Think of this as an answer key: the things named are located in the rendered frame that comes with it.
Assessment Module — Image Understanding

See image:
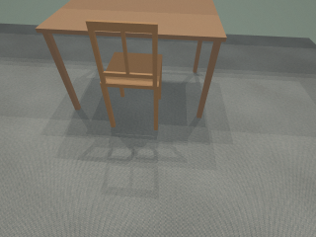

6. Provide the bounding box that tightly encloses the table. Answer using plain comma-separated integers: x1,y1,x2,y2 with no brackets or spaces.
36,0,227,119

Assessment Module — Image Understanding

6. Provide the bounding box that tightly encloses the chair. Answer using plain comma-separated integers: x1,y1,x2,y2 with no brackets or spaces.
85,19,163,130

